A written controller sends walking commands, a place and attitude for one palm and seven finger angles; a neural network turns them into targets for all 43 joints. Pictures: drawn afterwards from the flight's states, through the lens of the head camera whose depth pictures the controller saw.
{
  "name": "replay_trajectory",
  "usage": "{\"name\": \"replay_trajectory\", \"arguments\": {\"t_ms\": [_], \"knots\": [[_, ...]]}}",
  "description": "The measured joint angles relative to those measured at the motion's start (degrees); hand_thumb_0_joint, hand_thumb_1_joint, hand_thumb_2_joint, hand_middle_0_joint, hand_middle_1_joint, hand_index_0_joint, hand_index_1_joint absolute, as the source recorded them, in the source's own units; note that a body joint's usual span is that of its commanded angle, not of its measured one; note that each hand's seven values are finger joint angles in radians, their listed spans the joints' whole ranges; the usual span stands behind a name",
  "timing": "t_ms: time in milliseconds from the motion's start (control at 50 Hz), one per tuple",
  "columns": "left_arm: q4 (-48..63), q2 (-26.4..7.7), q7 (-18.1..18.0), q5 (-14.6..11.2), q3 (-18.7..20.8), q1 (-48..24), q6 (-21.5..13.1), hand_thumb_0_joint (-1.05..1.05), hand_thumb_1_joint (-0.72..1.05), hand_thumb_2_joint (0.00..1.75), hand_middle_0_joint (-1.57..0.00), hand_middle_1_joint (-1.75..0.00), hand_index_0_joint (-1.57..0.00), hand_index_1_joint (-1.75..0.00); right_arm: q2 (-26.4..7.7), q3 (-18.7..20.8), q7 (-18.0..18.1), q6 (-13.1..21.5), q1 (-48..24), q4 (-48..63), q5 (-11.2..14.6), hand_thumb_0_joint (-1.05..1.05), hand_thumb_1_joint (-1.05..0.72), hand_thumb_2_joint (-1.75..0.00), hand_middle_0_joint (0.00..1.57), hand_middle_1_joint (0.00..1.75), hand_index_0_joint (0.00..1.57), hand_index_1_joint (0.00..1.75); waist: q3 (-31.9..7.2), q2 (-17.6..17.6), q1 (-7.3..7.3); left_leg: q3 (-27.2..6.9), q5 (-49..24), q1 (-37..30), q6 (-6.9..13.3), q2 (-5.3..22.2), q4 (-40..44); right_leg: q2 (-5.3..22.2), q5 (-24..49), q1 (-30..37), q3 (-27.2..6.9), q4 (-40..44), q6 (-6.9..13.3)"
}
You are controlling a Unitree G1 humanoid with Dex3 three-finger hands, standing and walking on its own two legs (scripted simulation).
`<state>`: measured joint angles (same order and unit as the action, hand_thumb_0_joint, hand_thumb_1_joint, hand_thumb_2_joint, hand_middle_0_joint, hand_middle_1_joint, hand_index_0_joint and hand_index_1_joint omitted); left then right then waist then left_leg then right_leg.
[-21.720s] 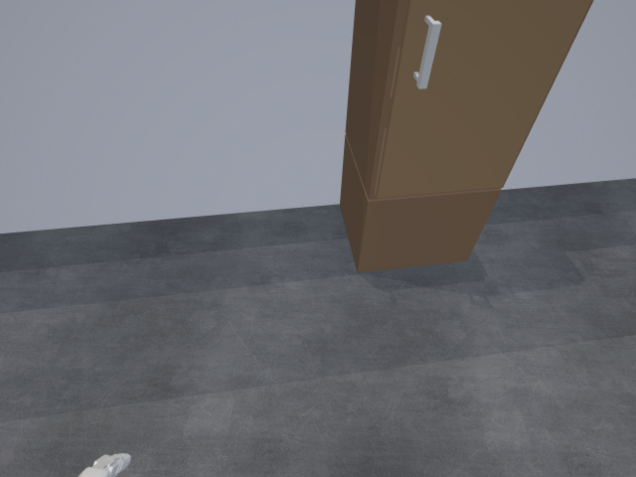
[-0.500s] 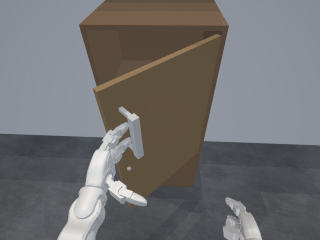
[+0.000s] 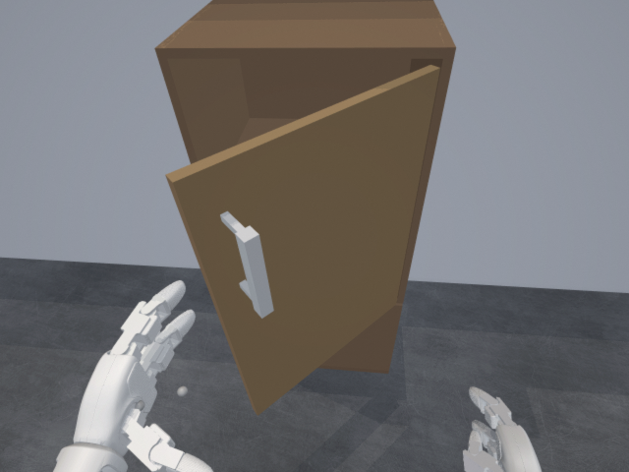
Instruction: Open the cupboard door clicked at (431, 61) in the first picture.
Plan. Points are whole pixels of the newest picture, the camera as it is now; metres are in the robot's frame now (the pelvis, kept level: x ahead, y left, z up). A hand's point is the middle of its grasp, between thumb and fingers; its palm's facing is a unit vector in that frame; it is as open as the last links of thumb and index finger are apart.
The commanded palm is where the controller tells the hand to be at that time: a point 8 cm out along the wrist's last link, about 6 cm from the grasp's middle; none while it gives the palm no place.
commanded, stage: slide the hand sideways off the handle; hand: left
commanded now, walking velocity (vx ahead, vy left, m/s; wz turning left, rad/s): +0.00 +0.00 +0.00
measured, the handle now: (247, 266) +0.33 +0.11 +0.13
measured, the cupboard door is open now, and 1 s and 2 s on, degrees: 46 46 46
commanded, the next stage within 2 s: draw the hand back to the body in 0.02 s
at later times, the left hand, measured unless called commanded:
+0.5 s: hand (134, 386) +0.17 +0.19 +0.12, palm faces +0.01 -1.00 -0.07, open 16.4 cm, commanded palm +0.14 +0.25 +0.14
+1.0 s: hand (68, 347) +0.20 +0.27 +0.14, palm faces +0.33 -0.87 -0.36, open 13.0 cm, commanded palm +0.15 +0.31 +0.17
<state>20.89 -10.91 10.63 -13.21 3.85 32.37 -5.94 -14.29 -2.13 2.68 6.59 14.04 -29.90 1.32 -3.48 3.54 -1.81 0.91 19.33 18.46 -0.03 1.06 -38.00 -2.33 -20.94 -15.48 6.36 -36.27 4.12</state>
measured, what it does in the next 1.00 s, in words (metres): stands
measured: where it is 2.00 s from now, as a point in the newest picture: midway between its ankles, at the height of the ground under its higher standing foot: outside the picture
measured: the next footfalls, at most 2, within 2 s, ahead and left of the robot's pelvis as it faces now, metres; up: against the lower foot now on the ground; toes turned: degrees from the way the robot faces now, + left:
none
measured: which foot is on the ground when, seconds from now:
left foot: down 0.00-1.00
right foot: down 0.00-1.00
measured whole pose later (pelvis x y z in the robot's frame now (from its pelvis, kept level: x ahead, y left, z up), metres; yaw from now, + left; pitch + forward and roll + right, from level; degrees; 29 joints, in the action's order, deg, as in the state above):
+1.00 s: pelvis +0.01 +0.04 +0.02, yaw -1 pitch -4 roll -1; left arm 24.5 -17.3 -6.5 -2.2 10.9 30.0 -3.0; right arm -13.0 -3.3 4.5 7.6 11.8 -36.0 -0.7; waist 1.4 3.1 -3.8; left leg 3.0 14.3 6.8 3.2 -1.6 -24.9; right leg -0.4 -14.3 -3.7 4.0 -21.9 0.8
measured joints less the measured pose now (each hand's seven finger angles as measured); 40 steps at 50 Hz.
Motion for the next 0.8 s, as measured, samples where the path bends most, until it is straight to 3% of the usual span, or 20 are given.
{"name": "replay_trajectory", "arguments": {"t_ms": [120,260,640,720,800], "knots": [[-0.9,-0.3,1.2,-1.3,0.8,-0.3,-1.3,-0.01,-0.5,0.29,-0.15,-0.3,-0.15,-0.3,0.1,0.0,0.4,2.3,0.3,-0.6,0.1,0.02,-0.91,-0.9,0.2,0.3,0.2,0.3,0.1,-0.1,0.03,-0.6,0.4,1.8,0.0,0.0,-1.9,0.0,-0.4,-1.3,0.6,-1.4,0.0],[0.0,-1.0,0.7,-1.0,0.8,-1.9,-1.7,-0.01,-0.5,0.29,-0.15,-0.3,-0.15,-0.3,0.3,-0.2,0.7,4.4,0.7,-1.3,0.4,0.02,-0.91,-0.9,0.2,0.3,0.2,0.3,0.3,0.3,0.03,-0.4,0.4,2.2,0.6,-0.2,-2.6,0.3,-0.2,-1.7,0.4,-1.8,-0.4],[2.5,-3.8,2.4,-2.9,5.8,-5.1,6.0,-0.01,-0.47,0.31,-0.15,-0.3,-0.15,-0.3,0.7,-1.8,2.0,6.6,-0.5,-2.5,1.2,0.02,-0.91,-0.9,0.2,0.3,0.2,0.3,1.0,-0.3,-1.2,0.1,-1.0,-1.3,2.2,-1.5,0.8,1.4,1.8,2.1,-0.1,2.1,-2.0],[3.9,-5.3,-6.6,4.0,5.1,-4.5,5.1,-0.01,-0.4,0.34,-0.16,-0.3,-0.15,-0.3,1.2,-2.1,2.7,5.6,-1.8,-3.2,-0.3,0.02,-0.91,-0.9,0.2,0.3,0.2,0.3,2.4,-0.4,-1.32,0.6,-2.1,-4.0,2.4,-1.4,3.6,1.1,3.4,4.9,-0.7,5.6,-2.2],[4.1,-5.2,-12.6,7.7,5.3,-2.7,4.0,-0.01,-0.29,0.39,-0.16,-0.3,-0.16,-0.3,1.7,-2.0,2.5,4.0,-2.4,-3.6,-1.1,0.02,-0.91,-0.9,0.2,0.3,0.2,0.3,3.7,-0.7,-1.31,1.3,-3.4,-6.7,2.5,-1.5,7.1,1.1,5.1,7.4,-1.4,9.2,-2.5]]}}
